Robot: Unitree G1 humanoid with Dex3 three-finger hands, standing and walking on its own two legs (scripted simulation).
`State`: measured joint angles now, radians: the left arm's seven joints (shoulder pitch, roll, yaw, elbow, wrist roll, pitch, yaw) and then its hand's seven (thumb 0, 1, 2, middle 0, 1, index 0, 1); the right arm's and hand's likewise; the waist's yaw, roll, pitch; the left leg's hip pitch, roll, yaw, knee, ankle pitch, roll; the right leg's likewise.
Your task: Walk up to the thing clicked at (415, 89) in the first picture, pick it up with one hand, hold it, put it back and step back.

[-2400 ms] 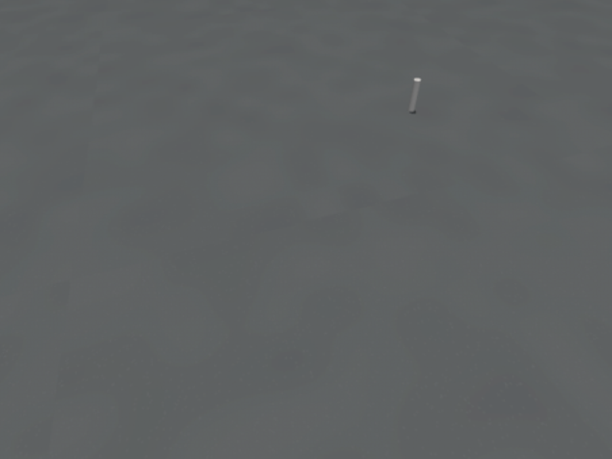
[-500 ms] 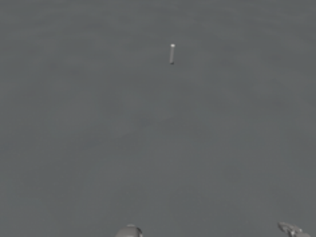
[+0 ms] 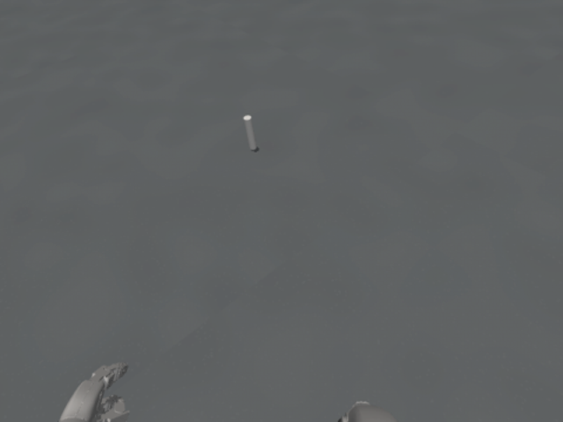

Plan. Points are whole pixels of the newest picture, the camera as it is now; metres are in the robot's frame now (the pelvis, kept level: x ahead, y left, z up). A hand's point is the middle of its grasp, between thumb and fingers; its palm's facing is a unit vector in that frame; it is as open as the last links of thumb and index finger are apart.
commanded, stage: walk up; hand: left
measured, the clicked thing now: (250, 133) +1.56 +0.22 -0.65
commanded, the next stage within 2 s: none
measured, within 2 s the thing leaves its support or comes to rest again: neither
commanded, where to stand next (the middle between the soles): +1.17 +0.05 m, yaw +0 degrees
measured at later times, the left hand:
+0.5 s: hand (129, 350) +0.28 +0.32 -0.15, palm faces +0.02 -0.93 -0.37, open 7.4 cm
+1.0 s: hand (180, 192) +0.63 +0.27 -0.11, palm faces -0.09 -0.92 -0.37, open 7.4 cm
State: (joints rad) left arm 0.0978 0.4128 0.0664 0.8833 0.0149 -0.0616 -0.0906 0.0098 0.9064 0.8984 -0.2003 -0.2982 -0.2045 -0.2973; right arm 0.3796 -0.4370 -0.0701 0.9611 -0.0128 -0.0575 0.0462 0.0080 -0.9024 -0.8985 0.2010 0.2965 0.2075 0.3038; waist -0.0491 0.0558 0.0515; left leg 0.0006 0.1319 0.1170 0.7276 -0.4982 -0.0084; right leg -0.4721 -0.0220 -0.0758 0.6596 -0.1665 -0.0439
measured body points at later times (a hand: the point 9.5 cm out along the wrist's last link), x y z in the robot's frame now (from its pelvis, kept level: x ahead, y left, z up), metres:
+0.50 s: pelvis +0.27 +0.03 +0.01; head +0.29 +0.06 +0.45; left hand +0.28 +0.36 -0.12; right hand +0.39 -0.29 -0.08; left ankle +0.38 +0.12 -0.71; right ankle +0.12 -0.10 -0.69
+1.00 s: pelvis +0.51 +0.01 +0.01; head +0.52 -0.01 +0.46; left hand +0.64 +0.32 -0.08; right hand +0.49 -0.31 -0.12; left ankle +0.38 +0.12 -0.71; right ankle +0.62 -0.09 -0.72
